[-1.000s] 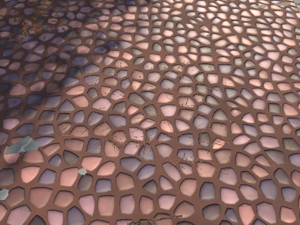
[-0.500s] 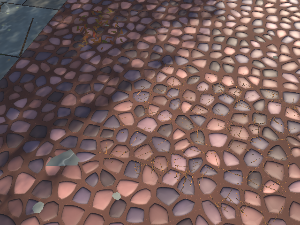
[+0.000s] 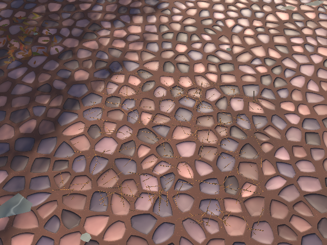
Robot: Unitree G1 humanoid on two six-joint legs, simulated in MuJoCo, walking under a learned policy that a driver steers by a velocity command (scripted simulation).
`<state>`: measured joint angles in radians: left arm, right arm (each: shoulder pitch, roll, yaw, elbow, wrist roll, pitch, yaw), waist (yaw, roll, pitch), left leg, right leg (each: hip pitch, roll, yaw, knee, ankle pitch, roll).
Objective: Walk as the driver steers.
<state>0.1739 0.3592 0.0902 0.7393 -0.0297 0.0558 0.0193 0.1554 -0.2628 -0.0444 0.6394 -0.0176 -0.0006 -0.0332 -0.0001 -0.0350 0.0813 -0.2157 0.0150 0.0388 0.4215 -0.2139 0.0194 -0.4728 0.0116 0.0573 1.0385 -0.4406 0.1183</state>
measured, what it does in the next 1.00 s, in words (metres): walks ahead: right foot, then left foot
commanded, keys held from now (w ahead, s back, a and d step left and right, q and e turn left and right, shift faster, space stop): e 0.32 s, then q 0.10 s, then w+q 0.58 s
